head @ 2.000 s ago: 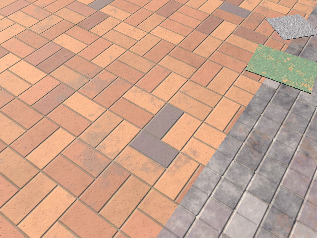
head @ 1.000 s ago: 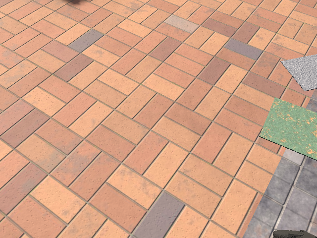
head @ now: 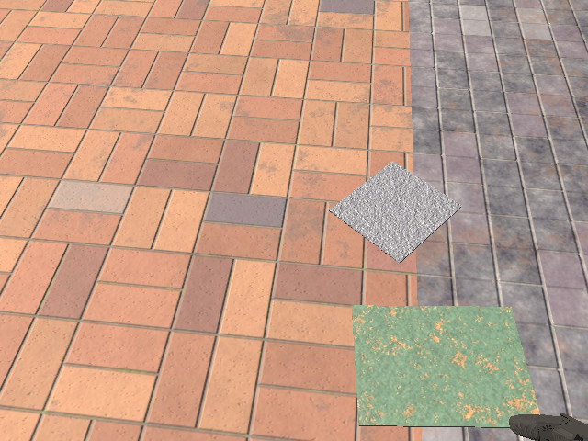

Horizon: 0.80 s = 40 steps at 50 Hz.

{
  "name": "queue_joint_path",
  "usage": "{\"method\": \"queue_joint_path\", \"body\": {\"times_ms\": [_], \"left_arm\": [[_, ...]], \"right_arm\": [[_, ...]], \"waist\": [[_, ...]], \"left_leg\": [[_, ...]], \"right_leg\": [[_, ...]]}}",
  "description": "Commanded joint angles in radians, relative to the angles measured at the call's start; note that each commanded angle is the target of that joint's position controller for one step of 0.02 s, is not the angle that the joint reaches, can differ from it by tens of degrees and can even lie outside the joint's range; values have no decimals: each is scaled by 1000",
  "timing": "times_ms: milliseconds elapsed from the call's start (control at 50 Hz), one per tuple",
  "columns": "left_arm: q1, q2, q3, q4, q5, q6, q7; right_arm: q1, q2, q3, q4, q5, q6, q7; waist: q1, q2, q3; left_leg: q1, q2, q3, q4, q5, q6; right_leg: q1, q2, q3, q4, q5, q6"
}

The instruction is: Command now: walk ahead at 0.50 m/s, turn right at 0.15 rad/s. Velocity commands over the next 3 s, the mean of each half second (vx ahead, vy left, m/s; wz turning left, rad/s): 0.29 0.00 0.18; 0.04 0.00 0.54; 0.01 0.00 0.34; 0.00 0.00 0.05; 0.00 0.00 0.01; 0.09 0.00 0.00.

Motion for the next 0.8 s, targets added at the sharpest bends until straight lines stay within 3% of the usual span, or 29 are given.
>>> {"method": "queue_joint_path", "body": {"times_ms": [20, 40, 60, 80, 100, 120, 160, 200, 260, 320, 360, 400, 420, 440, 460, 480, 500, 520, 540, 580, 660, 720, 760, 800], "left_arm": [[111, 41, -10, -67, -14, -33, -4], [21, 129, 8, -82, -29, -41, -7], [-75, 136, 8, -108, -30, -46, -9], [-126, 124, 8, -121, -15, -48, -10], [-125, 118, 14, -119, -2, -45, -9], [-112, 101, 13, -117, 3, -41, -7], [-88, 64, 6, -116, 16, -36, -1], [-127, 35, -5, -134, 25, -36, 4], [-220, 31, -11, -151, 17, -32, 2], [-301, 48, -8, -173, 10, -26, -1], [-313, 75, 0, -180, 12, -30, -6], [-249, 102, 13, -159, 19, -42, -8], [-205, 137, 23, -152, 31, -49, -1], [-127, 200, 35, -155, 49, -46, 14], [-133, 204, 33, -162, 48, -24, 12], [-155, 139, 22, -172, 27, -8, 8], [-197, 95, 9, -181, 21, 0, 11], [-250, 88, 4, -181, 23, 8, 12], [-290, 87, 2, -183, 24, 13, 12], [-326, 104, 7, -173, 40, 16, 15], [-331, 116, 15, -152, 32, 17, 28], [-330, 148, 26, -140, 25, 26, 26], [-320, 164, 31, -128, 14, 32, 21], [-332, 170, 34, -118, -7, 40, 19]], "right_arm": [[401, -235, -76, 54, 11, 2, 0], [343, -168, -54, 43, 31, 6, 0], [267, -138, -44, 24, 21, 15, -5], [212, -120, -34, 18, 7, 20, -5], [184, -98, -26, 14, -3, 16, -5], [170, -97, -21, 13, -8, 15, -4], [176, -111, -21, 27, 0, 13, -6], [185, -150, -33, 41, 3, 20, -20], [221, -187, -48, 51, 21, 47, -37], [269, -188, -52, 65, 34, 74, -49], [268, -184, -54, 61, 36, 89, -58], [224, -175, -54, 40, 37, 99, -66], [228, -143, -46, 26, 31, 98, -65], [225, -86, -27, -8, 6, 94, -63], [418, -44, -12, 2, 14, 91, -58], [429, -146, -35, 26, 26, 104, -58], [345, -186, -53, 15, 34, 122, -63], [311, -177, -57, 10, 34, 145, -74], [298, -178, -62, 2, 27, 165, -81], [304, -138, -58, -15, 26, 185, -81], [247, -102, -46, -62, 18, 182, -68], [214, -112, -44, -87, 19, 180, -49], [210, -129, -50, -99, 19, 184, -37], [252, -130, -57, -89, 17, 186, -27]], "waist": [[-153, 307, -392], [-168, 180, -233], [-155, 97, -120], [-127, 45, -32], [-97, 55, -13], [-77, 73, -1], [-48, 80, -18], [-45, 73, -35], [-78, 86, -68], [-103, 98, -66], [-94, 107, -64], [-47, 107, -78], [-35, 67, -122], [-15, -88, -228], [-89, -303, -357], [-73, -205, -352], [-61, -141, -244], [-74, -104, -185], [-82, -117, -137], [-103, -155, -87], [-86, -140, -110], [-75, -143, -129], [-76, -147, -125], [-110, -135, -120]], "left_leg": [[875, 411, -767, -176, -230, 299], [771, 384, -709, -212, -399, 250], [627, 345, -570, -232, -378, 210], [481, 304, -472, -266, -277, 197], [403, 272, -409, -287, -185, 185], [344, 246, -365, -298, -26, 185], [295, 225, -269, -284, 361, 202], [280, 203, -187, -263, 591, 203], [266, 147, -129, -228, 584, 157], [297, 153, -178, -183, 453, 138], [322, 167, -244, -136, 356, 124], [311, 146, -284, -45, 262, 90], [262, 89, -267, 57, 179, 51], [112, 3, -191, 302, -138, 1], [-84, -85, -123, 536, -696, -44], [-126, -17, -140, 652, -645, -70], [-172, 10, -116, 704, -570, -90], [-179, 36, -102, 710, -503, -106], [-158, 53, -99, 710, -451, -120], [-68, 53, -58, 676, -376, -130], [-12, 81, -34, 485, -303, -117], [66, 81, -4, 359, -273, -94], [104, 73, 17, 278, -269, -70], [200, 46, 52, 108, -179, -29]], "right_leg": [[-618, 38, 5, 699, -99, 26], [-727, -28, 43, 772, -69, 16], [-738, -81, -3, 752, 19, 8], [-715, -121, -35, 683, 86, 10], [-665, -156, -36, 615, 135, 10], [-610, -163, -48, 579, 151, 20], [-550, -157, -79, 491, 139, 54], [-523, -138, -103, 344, 210, 86], [-437, -82, -120, 140, 414, 100], [-415, -49, -96, 23, 469, 102], [-392, -47, -70, -40, 449, 91], [-285, -53, -72, -144, 508, 61], [-153, -119, -41, -184, 654, 22], [70, -321, 116, -126, 1029, -54], [254, -547, 349, -87, 1179, -235], [181, -519, 372, -139, 929, -245], [100, -443, 258, -164, 750, -201], [6, -392, 184, -199, 609, -172], [-89, -370, 135, -235, 518, -166], [-236, -322, 22, -294, 452, -166], [-212, -343, -64, -302, 483, -186], [-194, -368, -100, -293, 495, -182], [-171, -385, -111, -269, 482, -166], [-184, -373, -148, -203, 434, -115]]}}
Next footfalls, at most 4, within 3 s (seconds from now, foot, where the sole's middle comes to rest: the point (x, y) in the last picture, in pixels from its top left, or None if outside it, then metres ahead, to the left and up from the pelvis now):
0.42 right None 0.37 -0.10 -0.76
0.84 left None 0.25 0.14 -0.76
1.30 right None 0.37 -0.05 -0.76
1.58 left None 0.20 0.15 -0.76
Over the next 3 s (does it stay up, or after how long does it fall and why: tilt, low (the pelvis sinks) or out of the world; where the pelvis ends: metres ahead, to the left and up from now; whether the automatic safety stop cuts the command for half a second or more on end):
stays up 0.29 0.04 0.01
